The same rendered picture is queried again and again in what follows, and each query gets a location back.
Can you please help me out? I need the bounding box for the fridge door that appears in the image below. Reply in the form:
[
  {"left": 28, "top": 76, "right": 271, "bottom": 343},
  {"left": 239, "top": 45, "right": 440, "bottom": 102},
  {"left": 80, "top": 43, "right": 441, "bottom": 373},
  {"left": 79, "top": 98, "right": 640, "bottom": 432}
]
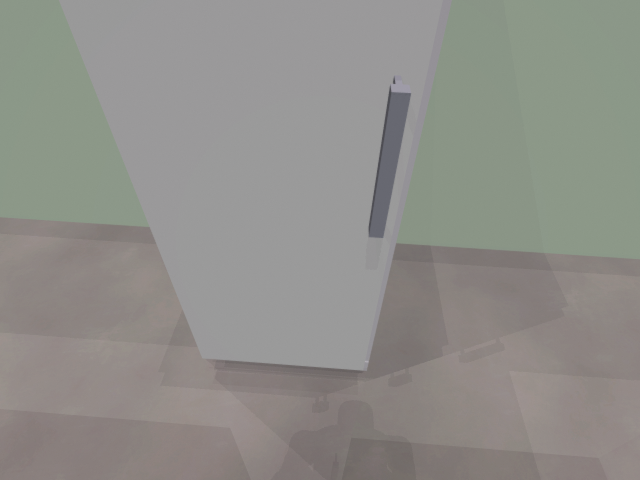
[{"left": 59, "top": 0, "right": 443, "bottom": 371}]

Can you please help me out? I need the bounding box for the handle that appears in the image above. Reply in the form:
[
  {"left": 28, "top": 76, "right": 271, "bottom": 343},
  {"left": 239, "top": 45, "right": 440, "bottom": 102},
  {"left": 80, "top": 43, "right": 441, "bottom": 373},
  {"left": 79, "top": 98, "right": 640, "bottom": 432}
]
[{"left": 369, "top": 75, "right": 411, "bottom": 238}]

